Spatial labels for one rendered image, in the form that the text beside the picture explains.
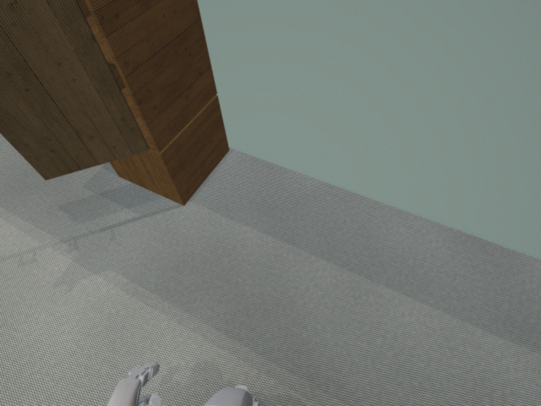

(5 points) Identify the robot left hand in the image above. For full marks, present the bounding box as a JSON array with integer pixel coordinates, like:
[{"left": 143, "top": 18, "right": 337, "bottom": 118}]
[{"left": 107, "top": 362, "right": 166, "bottom": 406}]

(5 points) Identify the cupboard door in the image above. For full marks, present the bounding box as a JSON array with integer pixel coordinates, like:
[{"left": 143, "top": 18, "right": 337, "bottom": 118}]
[{"left": 0, "top": 0, "right": 150, "bottom": 180}]

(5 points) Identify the robot left thigh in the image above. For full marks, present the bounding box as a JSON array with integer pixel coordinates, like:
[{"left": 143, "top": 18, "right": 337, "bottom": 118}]
[{"left": 204, "top": 387, "right": 260, "bottom": 406}]

